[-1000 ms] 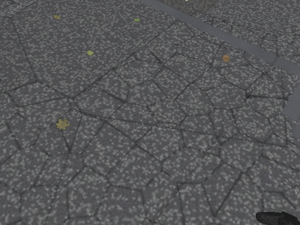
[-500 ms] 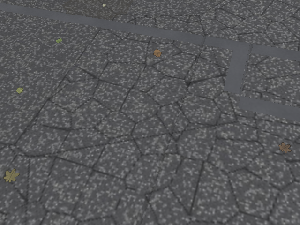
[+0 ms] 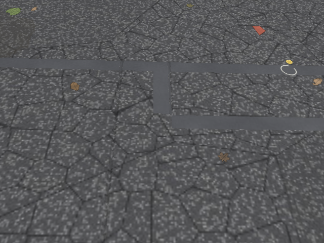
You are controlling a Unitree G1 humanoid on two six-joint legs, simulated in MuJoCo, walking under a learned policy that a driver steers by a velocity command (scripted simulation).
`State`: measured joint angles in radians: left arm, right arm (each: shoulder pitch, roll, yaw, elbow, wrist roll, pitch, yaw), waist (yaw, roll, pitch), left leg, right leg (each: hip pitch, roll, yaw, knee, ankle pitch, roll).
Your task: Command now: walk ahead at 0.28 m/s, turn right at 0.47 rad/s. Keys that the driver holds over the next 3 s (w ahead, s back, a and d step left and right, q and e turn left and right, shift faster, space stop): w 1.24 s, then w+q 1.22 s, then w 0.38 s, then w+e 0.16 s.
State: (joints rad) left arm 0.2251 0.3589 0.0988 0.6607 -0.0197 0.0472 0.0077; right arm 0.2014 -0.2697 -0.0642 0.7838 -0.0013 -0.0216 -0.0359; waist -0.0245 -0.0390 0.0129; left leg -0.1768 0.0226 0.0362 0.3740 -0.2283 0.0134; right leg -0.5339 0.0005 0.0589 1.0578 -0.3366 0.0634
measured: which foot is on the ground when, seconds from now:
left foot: down 0.00-0.22, up 0.24-0.68, down 0.70-1.00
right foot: up 0.00-0.20, down 0.22-0.72, up 0.74-1.00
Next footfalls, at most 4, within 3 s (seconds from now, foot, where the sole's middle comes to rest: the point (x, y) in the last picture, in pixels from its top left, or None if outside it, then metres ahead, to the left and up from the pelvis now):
0.22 right None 0.11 -0.16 -0.78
0.70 left None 0.48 0.03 -0.78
1.22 right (208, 185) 0.75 -0.23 -0.78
1.76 left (155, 134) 1.04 0.01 -0.78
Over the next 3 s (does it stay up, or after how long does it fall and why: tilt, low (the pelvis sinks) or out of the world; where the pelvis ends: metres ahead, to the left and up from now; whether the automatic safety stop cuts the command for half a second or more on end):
stays up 1.47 0.20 0.00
